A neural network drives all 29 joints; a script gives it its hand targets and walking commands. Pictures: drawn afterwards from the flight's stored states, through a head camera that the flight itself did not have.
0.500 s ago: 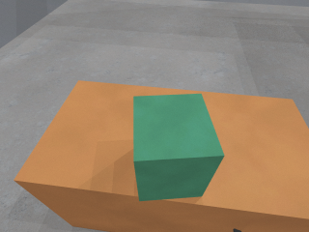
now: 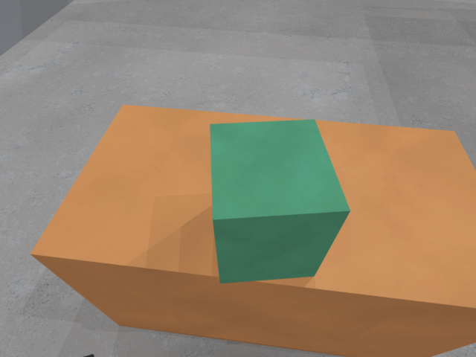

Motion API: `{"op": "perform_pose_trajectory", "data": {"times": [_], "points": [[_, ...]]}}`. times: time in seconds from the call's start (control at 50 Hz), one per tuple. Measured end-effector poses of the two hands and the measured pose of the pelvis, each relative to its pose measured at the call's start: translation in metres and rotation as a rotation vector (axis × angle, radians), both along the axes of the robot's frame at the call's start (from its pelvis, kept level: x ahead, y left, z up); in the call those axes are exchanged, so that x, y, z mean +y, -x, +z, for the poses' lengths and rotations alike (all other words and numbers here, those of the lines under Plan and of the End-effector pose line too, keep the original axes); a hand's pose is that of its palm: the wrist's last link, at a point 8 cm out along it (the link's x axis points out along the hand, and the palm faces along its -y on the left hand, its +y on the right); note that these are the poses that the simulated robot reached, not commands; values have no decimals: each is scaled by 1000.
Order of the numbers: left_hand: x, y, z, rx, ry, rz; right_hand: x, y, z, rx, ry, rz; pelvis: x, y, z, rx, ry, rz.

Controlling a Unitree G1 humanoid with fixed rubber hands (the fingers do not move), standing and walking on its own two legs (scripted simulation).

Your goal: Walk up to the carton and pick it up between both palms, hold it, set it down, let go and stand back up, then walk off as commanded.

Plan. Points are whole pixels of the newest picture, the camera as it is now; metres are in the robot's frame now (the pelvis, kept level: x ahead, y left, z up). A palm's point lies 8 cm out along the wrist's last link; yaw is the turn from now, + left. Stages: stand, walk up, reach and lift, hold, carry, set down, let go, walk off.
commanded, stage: walk off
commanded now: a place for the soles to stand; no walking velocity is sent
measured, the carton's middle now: (265, 204) +0.40 -0.02 -0.01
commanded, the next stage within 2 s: none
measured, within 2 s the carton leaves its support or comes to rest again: neither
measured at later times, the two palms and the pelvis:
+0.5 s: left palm out of the picture -0.05 +0.26 -0.10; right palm out of the picture +0.01 -0.31 -0.16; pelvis -0.10 -0.05 -0.02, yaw -1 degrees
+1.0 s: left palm out of the picture -0.13 +0.38 -0.15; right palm out of the picture -0.10 -0.20 -0.14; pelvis -0.21 +0.07 -0.03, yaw +2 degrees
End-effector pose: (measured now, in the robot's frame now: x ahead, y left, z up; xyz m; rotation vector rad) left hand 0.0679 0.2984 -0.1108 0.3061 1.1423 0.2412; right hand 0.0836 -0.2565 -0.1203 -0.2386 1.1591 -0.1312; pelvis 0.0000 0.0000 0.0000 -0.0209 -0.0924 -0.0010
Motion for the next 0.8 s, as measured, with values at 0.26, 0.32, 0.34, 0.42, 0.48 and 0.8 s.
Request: {"op": "perform_pose_trajectory", "data": {"times": [0.26, 0.32, 0.34, 0.42, 0.48, 0.8], "points": [[-33, 83, -3, 154, -83, -16, -33, 28, -35, -24, -68, 24, -43, 59, -19, 39, -50, -17], [-39, 99, 5, 165, -104, -12, -37, 39, -39, -5, -82, 23, -49, 68, -17, 29, -65, -12], [-40, 103, 7, 166, -112, -10, -38, 43, -40, -3, -84, 23, -51, 71, -16, 28, -67, -12], [-42, 114, 10, 160, -128, -14, -46, 58, -41, 11, -78, 23, -55, 84, -16, 30, -71, -14], [-42, 120, 11, 145, -131, -21, -51, 72, -41, 25, -63, 19, -54, 94, -16, 28, -69, -15], [10, 157, -4, 22, -90, -29, -13, 132, -28, 6, 22, 17, 3, 158, -21, -23, -17, 1]]}}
